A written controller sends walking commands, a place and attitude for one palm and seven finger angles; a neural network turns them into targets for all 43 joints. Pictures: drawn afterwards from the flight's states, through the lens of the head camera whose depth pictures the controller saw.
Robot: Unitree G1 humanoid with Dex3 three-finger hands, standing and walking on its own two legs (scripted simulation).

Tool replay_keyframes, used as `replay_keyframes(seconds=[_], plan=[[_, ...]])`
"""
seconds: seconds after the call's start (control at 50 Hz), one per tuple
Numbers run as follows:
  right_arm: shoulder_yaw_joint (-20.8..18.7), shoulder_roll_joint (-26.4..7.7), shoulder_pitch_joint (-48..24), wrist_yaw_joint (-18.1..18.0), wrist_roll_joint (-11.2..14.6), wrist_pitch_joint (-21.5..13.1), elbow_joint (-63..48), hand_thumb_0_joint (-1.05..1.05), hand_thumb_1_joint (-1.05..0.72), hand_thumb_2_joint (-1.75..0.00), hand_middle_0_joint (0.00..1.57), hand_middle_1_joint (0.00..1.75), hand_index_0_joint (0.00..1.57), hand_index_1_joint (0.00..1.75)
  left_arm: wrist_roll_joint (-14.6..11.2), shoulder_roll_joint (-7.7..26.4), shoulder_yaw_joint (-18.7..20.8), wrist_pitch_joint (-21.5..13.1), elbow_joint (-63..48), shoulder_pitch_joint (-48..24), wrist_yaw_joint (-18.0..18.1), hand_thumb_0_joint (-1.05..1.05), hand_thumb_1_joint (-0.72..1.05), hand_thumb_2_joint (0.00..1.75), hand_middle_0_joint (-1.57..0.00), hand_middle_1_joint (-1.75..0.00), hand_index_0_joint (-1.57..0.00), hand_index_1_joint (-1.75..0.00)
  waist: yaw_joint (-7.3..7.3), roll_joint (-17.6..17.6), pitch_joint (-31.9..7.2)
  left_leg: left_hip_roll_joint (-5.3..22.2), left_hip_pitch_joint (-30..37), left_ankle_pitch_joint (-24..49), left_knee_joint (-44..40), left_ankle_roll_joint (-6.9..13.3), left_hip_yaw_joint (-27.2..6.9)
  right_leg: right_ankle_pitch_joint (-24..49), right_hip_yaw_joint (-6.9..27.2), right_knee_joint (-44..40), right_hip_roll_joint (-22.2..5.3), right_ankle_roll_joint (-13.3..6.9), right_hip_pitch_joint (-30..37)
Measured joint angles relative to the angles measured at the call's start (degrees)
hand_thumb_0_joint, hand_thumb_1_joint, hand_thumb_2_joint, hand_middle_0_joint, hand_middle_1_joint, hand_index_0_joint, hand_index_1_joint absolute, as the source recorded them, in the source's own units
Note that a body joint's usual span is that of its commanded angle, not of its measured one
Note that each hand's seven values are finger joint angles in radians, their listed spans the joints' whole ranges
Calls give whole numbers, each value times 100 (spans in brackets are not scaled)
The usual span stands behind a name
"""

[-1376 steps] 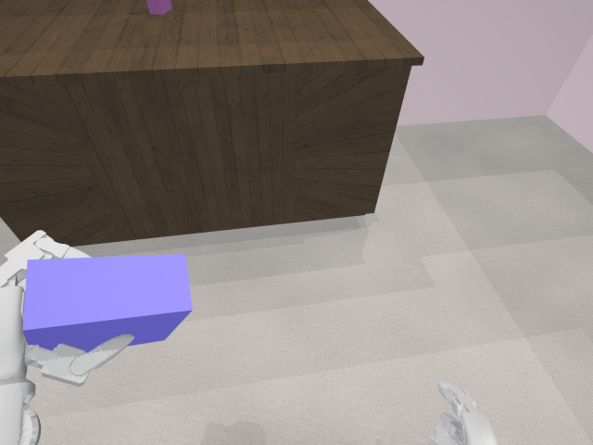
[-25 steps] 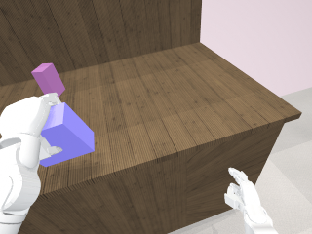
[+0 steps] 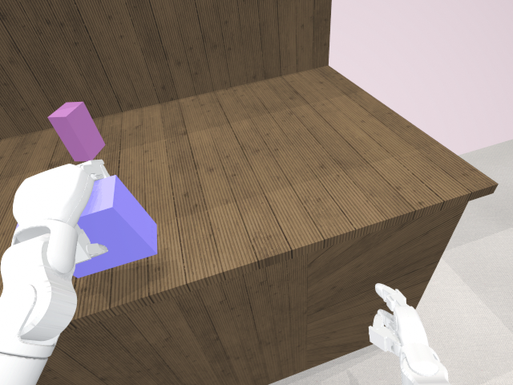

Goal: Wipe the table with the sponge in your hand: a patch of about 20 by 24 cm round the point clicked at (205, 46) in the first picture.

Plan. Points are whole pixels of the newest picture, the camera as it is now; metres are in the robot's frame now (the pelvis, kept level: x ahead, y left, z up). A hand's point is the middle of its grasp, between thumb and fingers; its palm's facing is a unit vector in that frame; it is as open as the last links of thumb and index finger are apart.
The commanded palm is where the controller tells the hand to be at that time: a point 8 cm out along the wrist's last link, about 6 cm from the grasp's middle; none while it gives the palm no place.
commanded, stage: move the sponge above the wiping area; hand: left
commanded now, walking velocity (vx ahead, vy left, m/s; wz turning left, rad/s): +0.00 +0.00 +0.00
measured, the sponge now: (104, 237) +0.26 +0.29 +0.13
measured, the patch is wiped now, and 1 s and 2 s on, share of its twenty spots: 0.00 0.00 0.00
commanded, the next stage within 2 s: none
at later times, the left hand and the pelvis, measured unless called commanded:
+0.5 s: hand (92, 219) +0.26 +0.29 +0.18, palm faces +0.19 -0.08 -0.98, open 10.0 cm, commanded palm +0.21 +0.28 +0.24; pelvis +0.01 +0.00 +0.00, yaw +0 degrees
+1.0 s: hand (91, 231) +0.25 +0.29 +0.16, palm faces +0.13 -0.06 -0.99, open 10.0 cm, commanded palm +0.21 +0.28 +0.22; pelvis +0.01 +0.00 +0.00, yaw +0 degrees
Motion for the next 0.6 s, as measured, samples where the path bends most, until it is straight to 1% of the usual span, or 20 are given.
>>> replay_keyframes(seconds=[0.14, 0.32, 0.38, 0.5, 0.6], plan=[[-30, -34, 3, 26, -4, -10, -18, 2, -91, -90, 20, 30, 20, 30, 37, -20, 34, 24, -52, 159, -26, -1, -49, 104, -72, -135, -75, -133, -5, -6, -9, -16, -4, -30, 16, 19, -5, -19, -3, -11, -14, 19, 14], [-52, -12, -27, 33, -16, -38, -16, 2, -91, -90, 20, 30, 20, 30, 169, -203, -248, -43, -83, 94, 31, -1, -49, 104, -72, -135, -75, -133, 59, -19, 15, -55, 40, -2, -44, 40, -43, -8, -38, -71, -50, 35, 74], [-27, 40, -48, 50, -28, -25, -13, 2, -91, -90, 20, 30, 20, 30, 184, -241, -301, -85, -39, 66, 86, -1, -49, 104, -72, -135, -75, -133, 50, -25, -8, -58, 49, 11, -75, 40, -47, 2, -40, -100, -52, 39, 82], [26, 100, -70, 105, -18, 32, -42, 2, -91, -90, 20, 30, 20, 30, 191, -220, -215, 1, 16, 84, 118, -1, -49, 104, -72, -135, -75, -133, 23, -25, -30, -31, 65, 11, -103, 30, -18, 21, -9, -135, -27, 27, 89], [23, 55, -27, 105, -2, 60, -51, 2, -91, -90, 21, 30, 20, 30, 208, -245, -208, 70, 47, 154, 91, -1, -49, 104, -72, -135, -75, -133, 12, -14, -54, -28, 49, 0, -85, 26, -36, 13, -25, -136, -21, 24, 87]])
